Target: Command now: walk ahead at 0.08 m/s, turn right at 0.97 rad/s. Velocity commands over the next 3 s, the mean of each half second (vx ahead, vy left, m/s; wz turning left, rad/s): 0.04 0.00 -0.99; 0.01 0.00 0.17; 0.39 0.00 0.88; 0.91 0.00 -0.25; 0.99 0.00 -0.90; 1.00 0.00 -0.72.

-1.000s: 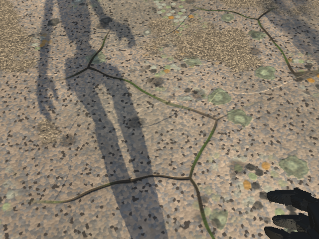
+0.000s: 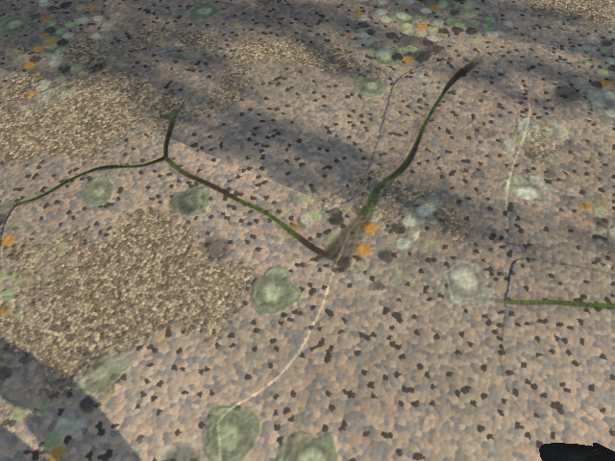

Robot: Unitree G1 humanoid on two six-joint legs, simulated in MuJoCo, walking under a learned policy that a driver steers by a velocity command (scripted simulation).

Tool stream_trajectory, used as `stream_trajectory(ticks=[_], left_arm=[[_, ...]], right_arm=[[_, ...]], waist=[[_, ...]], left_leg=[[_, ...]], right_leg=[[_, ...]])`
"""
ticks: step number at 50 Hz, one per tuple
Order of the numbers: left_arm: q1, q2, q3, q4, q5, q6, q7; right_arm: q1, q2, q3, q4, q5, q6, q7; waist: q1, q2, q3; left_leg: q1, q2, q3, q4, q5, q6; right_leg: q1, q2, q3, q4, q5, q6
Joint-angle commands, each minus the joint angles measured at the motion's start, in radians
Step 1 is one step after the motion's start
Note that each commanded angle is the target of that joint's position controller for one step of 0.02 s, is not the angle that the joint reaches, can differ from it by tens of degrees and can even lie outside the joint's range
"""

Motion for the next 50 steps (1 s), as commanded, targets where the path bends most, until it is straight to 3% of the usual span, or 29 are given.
stream_trajectory(ticks=[1, 3, 8, 11, 12, 13, 14, 15, 16, 17, 19, 22, 25, 28, 30, 31, 32, 33, 34, 35, 37, 41, 43, 44, 45, 46, 47, 48, 50], left_arm=[[0.056, 0.025, 0.004, -0.071, 0.002, -0.01, 0.001], [0.049, 0.038, 0.008, -0.068, 0.002, -0.008, -0.005], [0.017, 0.067, 0.029, -0.068, 0.003, 0.011, -0.026], [0.084, 0.077, 0.056, -0.038, 0.007, 0.018, -0.026], [0.148, 0.146, 0.081, -0.028, 0.01, 0.014, -0.014], [0.147, 0.294, 0.106, -0.06, 0.026, 0.001, -0.002], [0.139, 0.249, 0.098, -0.078, 0.056, -0.027, -0.008], [0.096, 0.225, 0.087, -0.074, 0.058, -0.047, -0.007], [0.031, 0.187, 0.08, -0.082, 0.034, -0.053, 0.0], [-0.014, 0.151, 0.068, -0.092, 0.012, -0.047, 0.007], [-0.038, 0.124, 0.057, -0.1, 0.014, -0.033, 0.023], [-0.01, 0.129, 0.065, -0.093, 0.008, -0.024, 0.033], [-0.009, 0.146, 0.074, -0.1, 0.006, -0.016, 0.03], [-0.021, 0.102, 0.049, -0.092, 0.013, -0.018, 0.018], [0.0, 0.037, 0.019, -0.07, 0.016, -0.021, 0.016], [0.071, -0.036, -0.005, -0.051, 0.044, -0.026, 0.016], [0.165, -0.035, -0.004, -0.037, 0.057, -0.033, 0.012], [0.129, 0.01, 0.004, -0.03, 0.072, -0.042, 0.013], [0.062, 0.045, 0.015, -0.026, 0.067, -0.048, 0.013], [0.0, 0.051, 0.021, -0.031, 0.064, -0.049, 0.013], [-0.034, 0.046, 0.026, -0.053, 0.054, -0.048, 0.013], [-0.003, 0.01, 0.031, -0.031, 0.039, -0.072, 0.01], [0.021, 0.004, 0.036, -0.017, 0.036, -0.082, 0.003], [0.037, 0.013, 0.041, -0.008, 0.037, -0.084, 0.0], [0.038, 0.045, 0.052, -0.001, 0.041, -0.082, 0.0], [0.041, 0.07, 0.059, 0.001, 0.051, -0.078, 0.003], [0.016, 0.067, 0.057, -0.013, 0.065, -0.08, 0.009], [0.013, 0.043, 0.046, -0.029, 0.06, -0.083, 0.017], [-0.047, 0.032, 0.039, -0.035, 0.038, -0.081, 0.031]], right_arm=[[-0.004, -0.164, -0.059, -0.042, -0.001, -0.002, -0.004], [-0.028, -0.179, -0.07, -0.034, 0.008, 0.0, 0.0], [-0.041, -0.214, -0.094, -0.002, 0.027, 0.003, 0.018], [-0.007, -0.173, -0.092, 0.025, 0.043, 0.006, 0.026], [0.038, -0.131, -0.085, 0.041, 0.035, 0.013, 0.031], [-0.005, -0.108, -0.074, -0.042, 0.0, 0.015, 0.029], [-0.126, -0.142, -0.082, -0.067, -0.001, 0.003, 0.021], [-0.128, -0.153, -0.086, -0.064, 0.021, -0.001, 0.017], [-0.083, -0.162, -0.092, -0.036, 0.023, -0.001, 0.01], [-0.057, -0.174, -0.096, -0.021, 0.011, 0.0, 0.003], [-0.042, -0.151, -0.093, -0.013, 0.006, -0.003, 0.012], [-0.071, -0.096, -0.07, -0.015, 0.023, -0.007, 0.029], [-0.082, -0.1, -0.064, -0.015, 0.029, -0.011, 0.044], [-0.01, -0.129, -0.065, 0.013, 0.032, -0.01, 0.058], [0.003, -0.101, -0.054, 0.016, 0.023, -0.017, 0.07], [-0.028, -0.113, -0.045, -0.003, -0.004, -0.019, 0.072], [-0.112, -0.117, -0.032, -0.012, -0.028, -0.02, 0.072], [-0.154, -0.067, -0.019, -0.021, -0.018, -0.021, 0.074], [-0.145, -0.075, -0.023, -0.026, 0.001, -0.018, 0.076], [-0.1, -0.134, -0.041, -0.018, 0.022, -0.013, 0.075], [-0.065, -0.229, -0.071, -0.029, 0.047, -0.006, 0.066], [-0.025, -0.207, -0.083, -0.059, 0.057, 0.019, 0.044], [-0.04, -0.199, -0.088, -0.077, 0.064, 0.032, 0.039], [-0.051, -0.19, -0.088, -0.09, 0.067, 0.039, 0.038], [-0.043, -0.175, -0.085, -0.104, 0.071, 0.043, 0.039], [-0.017, -0.16, -0.079, -0.105, 0.072, 0.044, 0.043], [0.015, -0.161, -0.083, -0.097, 0.062, 0.042, 0.049], [0.03, -0.209, -0.102, -0.085, 0.054, 0.043, 0.054], [0.047, -0.188, -0.1, -0.065, 0.062, 0.062, 0.059]], waist=[[0.013, 0.135, -0.214], [0.017, 0.138, -0.244], [0.011, 0.181, -0.207], [0.038, 0.122, -0.196], [0.046, -0.057, -0.148], [0.014, -0.36, -0.136], [0.092, -0.224, -0.197], [0.051, -0.174, -0.175], [0.008, -0.117, -0.16], [-0.01, -0.11, -0.168], [-0.03, -0.111, -0.204], [-0.012, -0.102, -0.219], [0.003, -0.141, -0.228], [0.012, -0.181, -0.264], [-0.003, -0.149, -0.237], [0.039, -0.003, -0.241], [0.149, 0.201, -0.183], [0.133, 0.223, -0.138], [0.095, 0.177, -0.114], [0.058, 0.147, -0.109], [0.042, 0.166, -0.074], [0.023, 0.197, -0.13], [0.03, 0.17, -0.173], [0.033, 0.128, -0.191], [0.013, 0.007, -0.188], [0.006, -0.144, -0.17], [0.002, -0.246, -0.179], [0.003, -0.147, -0.182], [-0.026, -0.042, -0.142]], left_leg=[[0.225, 0.285, -0.178, -0.135, 0.311, 0.234], [0.219, 0.306, -0.128, -0.141, 0.257, 0.231], [0.179, 0.325, -0.001, -0.131, 0.045, 0.178], [0.122, 0.288, 0.09, 0.032, -0.132, 0.074], [-0.038, 0.203, 0.171, 0.256, -0.286, -0.01], [-0.382, 0.033, 0.149, 0.55, -0.582, -0.097], [-0.411, 0.014, -0.057, 0.705, -0.564, -0.073], [-0.408, 0.023, -0.097, 0.725, -0.468, -0.042], [-0.392, 0.037, -0.106, 0.701, -0.376, -0.035], [-0.359, 0.041, -0.107, 0.673, -0.325, -0.043], [-0.245, 0.002, -0.09, 0.66, -0.26, -0.062], [-0.188, -0.042, -0.099, 0.458, -0.225, -0.075], [-0.104, -0.067, -0.121, 0.308, -0.233, -0.074], [0.013, -0.017, -0.086, 0.202, -0.21, -0.057], [0.175, 0.023, -0.076, -0.009, 0.004, -0.015], [0.25, 0.149, -0.246, -0.075, 0.168, 0.027], [0.167, 0.252, -0.389, -0.084, 0.282, 0.155], [0.066, 0.26, -0.445, -0.124, 0.098, 0.215], [0.048, 0.188, -0.39, -0.117, -0.024, 0.172], [0.038, 0.146, -0.364, -0.109, -0.104, 0.133], [0.045, 0.143, -0.416, -0.108, -0.146, 0.127], [0.142, 0.142, -0.487, -0.045, 0.006, 0.17], [0.142, 0.127, -0.489, 0.009, 0.097, 0.163], [0.098, 0.097, -0.455, 0.054, 0.087, 0.138], [0.004, 0.029, -0.368, 0.135, -0.009, 0.09], [-0.134, -0.054, -0.243, 0.265, -0.215, 0.031], [-0.231, -0.075, -0.141, 0.488, -0.505, -0.014], [-0.273, -0.014, -0.126, 0.694, -0.554, -0.045], [-0.277, 0.051, -0.102, 0.771, -0.449, -0.079]], right_leg=[[-0.019, -0.079, -0.012, -0.104, 0.05, 0.001], [0.044, -0.106, -0.013, -0.197, 0.112, -0.014], [0.2, -0.089, -0.091, -0.445, 0.156, -0.064], [0.37, -0.026, -0.117, -0.676, 0.234, -0.134], [0.477, -0.112, 0.073, -0.824, 0.397, -0.206], [0.574, -0.359, 0.539, -0.895, 0.547, -0.401], [0.525, -0.361, 0.568, -0.937, 0.49, -0.45], [0.495, -0.316, 0.491, -0.944, 0.429, -0.399], [0.466, -0.264, 0.42, -0.923, 0.411, -0.339], [0.44, -0.243, 0.374, -0.898, 0.446, -0.308], [0.369, -0.183, 0.321, -0.865, 0.536, -0.292], [0.391, -0.143, 0.341, -0.826, 0.551, -0.275], [0.387, -0.141, 0.427, -0.808, 0.527, -0.279], [0.406, -0.16, 0.413, -0.747, 0.603, -0.268], [0.339, -0.11, 0.378, -0.713, 0.47, -0.215], [0.298, -0.023, 0.293, -0.613, 0.246, -0.154], [0.292, 0.055, 0.195, -0.6, -0.018, -0.091], [0.341, 0.006, 0.145, -0.649, 0.034, -0.049], [0.382, 0.006, 0.128, -0.704, 0.117, -0.048], [0.405, 0.021, 0.106, -0.703, 0.161, -0.055], [0.361, 0.033, 0.065, -0.684, 0.152, -0.066], [0.296, 0.056, 0.029, -0.664, 0.111, -0.072], [0.335, 0.038, 0.041, -0.706, 0.155, -0.085], [0.392, 0.003, 0.063, -0.746, 0.21, -0.104], [0.455, -0.072, 0.137, -0.8, 0.298, -0.149], [0.527, -0.208, 0.265, -0.861, 0.466, -0.234], [0.57, -0.385, 0.401, -0.888, 0.662, -0.344], [0.559, -0.441, 0.395, -0.877, 0.768, -0.384], [0.515, -0.358, 0.223, -0.859, 0.736, -0.319]])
